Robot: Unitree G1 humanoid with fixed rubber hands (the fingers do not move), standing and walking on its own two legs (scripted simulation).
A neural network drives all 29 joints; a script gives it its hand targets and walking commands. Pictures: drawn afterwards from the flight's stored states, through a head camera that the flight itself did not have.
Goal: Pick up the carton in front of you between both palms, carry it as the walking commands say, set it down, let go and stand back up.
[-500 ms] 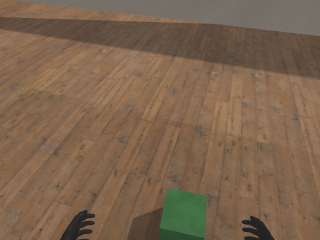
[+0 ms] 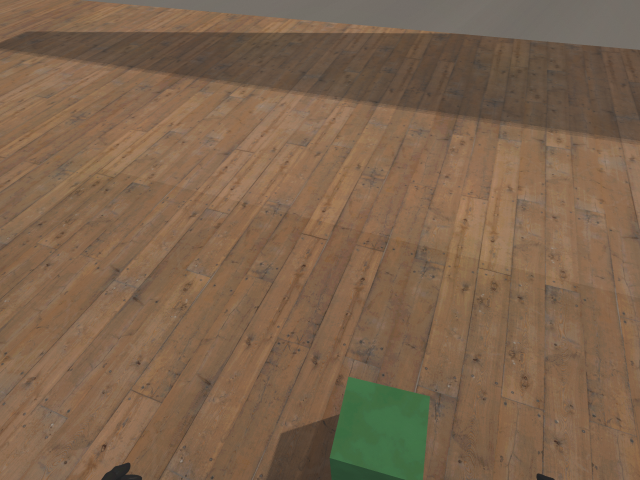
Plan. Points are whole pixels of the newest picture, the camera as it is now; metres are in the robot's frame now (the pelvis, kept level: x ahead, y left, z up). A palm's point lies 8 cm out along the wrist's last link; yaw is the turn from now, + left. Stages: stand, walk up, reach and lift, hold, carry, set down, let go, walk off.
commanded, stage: stand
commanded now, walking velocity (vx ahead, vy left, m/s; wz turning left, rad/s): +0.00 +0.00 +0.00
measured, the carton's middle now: (378, 441) +0.38 -0.10 -0.64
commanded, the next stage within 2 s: none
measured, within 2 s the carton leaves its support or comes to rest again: neither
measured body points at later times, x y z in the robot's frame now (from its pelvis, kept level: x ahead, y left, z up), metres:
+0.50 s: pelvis -0.01 +0.00 +0.01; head -0.01 -0.02 +0.46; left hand +0.09 +0.31 -0.09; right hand +0.09 -0.30 -0.11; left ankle -0.09 +0.14 -0.73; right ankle +0.01 -0.10 -0.73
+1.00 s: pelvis -0.03 +0.00 +0.01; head -0.03 -0.02 +0.46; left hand +0.08 +0.32 -0.10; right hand +0.07 -0.31 -0.11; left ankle -0.09 +0.14 -0.73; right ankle +0.01 -0.10 -0.73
